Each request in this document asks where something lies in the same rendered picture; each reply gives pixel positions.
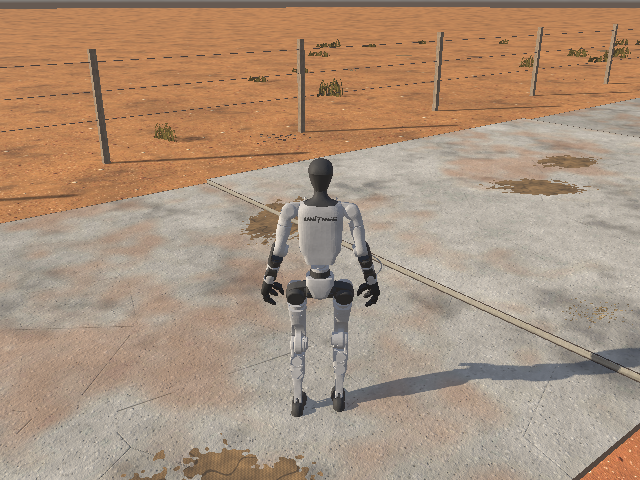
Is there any left robot foot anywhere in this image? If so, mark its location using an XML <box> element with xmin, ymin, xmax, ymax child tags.
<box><xmin>291</xmin><ymin>391</ymin><xmax>307</xmax><ymax>417</ymax></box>

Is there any robot right forearm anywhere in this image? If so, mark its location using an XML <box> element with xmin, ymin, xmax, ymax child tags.
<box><xmin>358</xmin><ymin>241</ymin><xmax>377</xmax><ymax>285</ymax></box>

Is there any right robot hand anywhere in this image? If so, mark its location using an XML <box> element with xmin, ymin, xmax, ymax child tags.
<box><xmin>357</xmin><ymin>281</ymin><xmax>380</xmax><ymax>307</ymax></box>

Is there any right robot upper arm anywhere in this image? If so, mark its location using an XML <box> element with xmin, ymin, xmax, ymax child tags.
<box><xmin>341</xmin><ymin>202</ymin><xmax>368</xmax><ymax>257</ymax></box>

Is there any robot left forearm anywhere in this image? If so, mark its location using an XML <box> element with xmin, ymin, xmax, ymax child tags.
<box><xmin>263</xmin><ymin>242</ymin><xmax>283</xmax><ymax>284</ymax></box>

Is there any left robot upper arm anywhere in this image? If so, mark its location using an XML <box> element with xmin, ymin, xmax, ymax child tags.
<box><xmin>273</xmin><ymin>202</ymin><xmax>300</xmax><ymax>257</ymax></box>

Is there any left robot hand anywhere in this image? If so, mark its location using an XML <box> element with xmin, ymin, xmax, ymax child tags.
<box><xmin>261</xmin><ymin>281</ymin><xmax>284</xmax><ymax>305</ymax></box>

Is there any left robot shin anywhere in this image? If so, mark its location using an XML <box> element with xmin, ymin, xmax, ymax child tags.
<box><xmin>290</xmin><ymin>336</ymin><xmax>305</xmax><ymax>403</ymax></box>

